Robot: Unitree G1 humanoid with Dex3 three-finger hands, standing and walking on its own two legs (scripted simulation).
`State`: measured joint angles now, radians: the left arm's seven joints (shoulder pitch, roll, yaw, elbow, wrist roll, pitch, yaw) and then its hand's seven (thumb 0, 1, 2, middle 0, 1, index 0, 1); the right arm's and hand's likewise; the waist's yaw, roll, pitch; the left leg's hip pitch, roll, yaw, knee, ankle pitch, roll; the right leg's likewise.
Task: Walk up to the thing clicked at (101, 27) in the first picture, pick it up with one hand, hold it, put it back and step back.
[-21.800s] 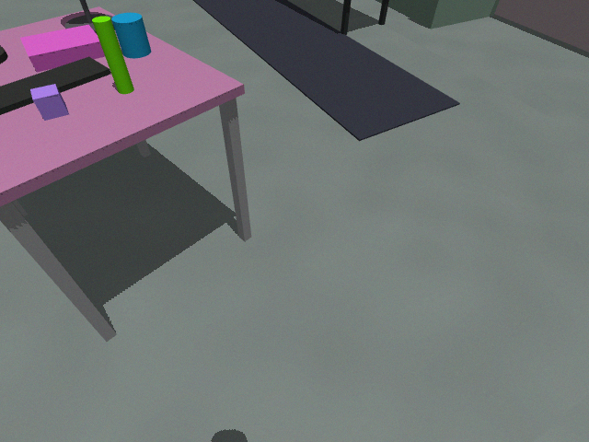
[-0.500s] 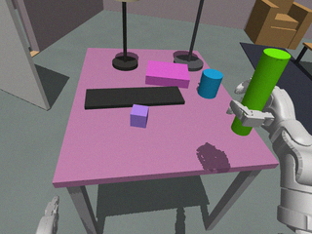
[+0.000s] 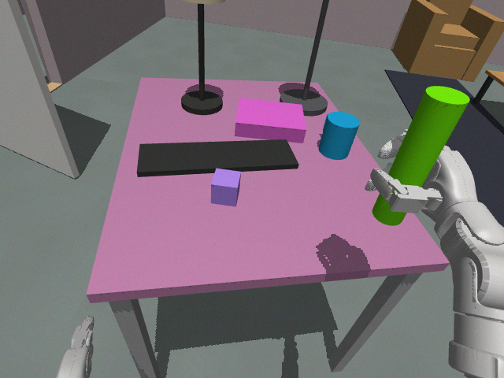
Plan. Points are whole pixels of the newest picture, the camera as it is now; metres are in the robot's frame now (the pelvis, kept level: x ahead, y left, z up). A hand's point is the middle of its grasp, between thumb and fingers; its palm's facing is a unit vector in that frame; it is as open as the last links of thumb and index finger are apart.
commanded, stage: hold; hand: right
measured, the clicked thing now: (412, 164) +0.32 -0.19 +0.25
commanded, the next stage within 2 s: crouch in 1.26 s
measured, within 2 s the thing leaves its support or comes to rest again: neither
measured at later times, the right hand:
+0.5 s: hand (391, 178) +0.33 -0.17 +0.22, palm faces -0.02 +1.00 -0.04, open 5.9 cm
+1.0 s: hand (386, 172) +0.34 -0.17 +0.23, palm faces -0.02 +1.00 -0.05, open 5.9 cm
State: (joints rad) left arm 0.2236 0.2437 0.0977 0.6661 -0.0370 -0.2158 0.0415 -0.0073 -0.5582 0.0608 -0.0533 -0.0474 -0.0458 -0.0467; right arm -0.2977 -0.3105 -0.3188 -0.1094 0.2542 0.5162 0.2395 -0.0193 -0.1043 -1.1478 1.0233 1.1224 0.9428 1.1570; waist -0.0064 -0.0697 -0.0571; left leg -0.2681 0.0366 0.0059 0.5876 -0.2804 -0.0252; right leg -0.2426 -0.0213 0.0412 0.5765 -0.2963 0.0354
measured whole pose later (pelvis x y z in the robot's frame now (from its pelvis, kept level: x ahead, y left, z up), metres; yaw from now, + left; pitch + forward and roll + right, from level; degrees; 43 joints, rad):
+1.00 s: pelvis +0.00 +0.00 +0.00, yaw +0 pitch -2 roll +0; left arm 0.23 0.24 0.10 0.66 -0.04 -0.20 0.04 -0.01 -0.57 0.07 -0.05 -0.05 -0.04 -0.05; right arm -0.34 -0.30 -0.30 -0.08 0.24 0.50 0.21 -0.02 -0.10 -1.15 1.02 1.12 0.94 1.16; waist 0.00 -0.07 -0.05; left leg -0.27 0.04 0.01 0.58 -0.28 -0.02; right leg -0.24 -0.02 0.04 0.57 -0.30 0.04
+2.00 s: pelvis -0.01 +0.00 -0.01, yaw +2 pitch +5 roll +0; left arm 0.21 0.20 0.01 0.66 -0.01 -0.25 0.06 -0.01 -0.56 0.06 -0.05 -0.04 -0.05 -0.04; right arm -0.76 -0.36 -0.30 0.75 0.14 0.08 0.13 -0.02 -0.11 -1.15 1.03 1.09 0.95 1.13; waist 0.08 -0.01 -0.03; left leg -0.46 0.02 -0.03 0.64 -0.26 -0.03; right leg -0.42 -0.03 0.01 0.64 -0.30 0.04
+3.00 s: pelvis +0.01 -0.01 -0.03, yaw +3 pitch +14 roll +1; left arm 0.27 0.21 0.00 0.35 0.00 -0.10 0.02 -0.01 -0.54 0.05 -0.05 -0.04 -0.05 -0.03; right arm -0.95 -0.47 -0.36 1.14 0.08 -0.21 0.16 -0.02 -0.11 -1.14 1.03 1.09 0.95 1.14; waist 0.17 0.01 -0.09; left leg -0.69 0.00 -0.03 0.77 -0.33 -0.03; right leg -0.67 -0.05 0.01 0.80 -0.39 0.03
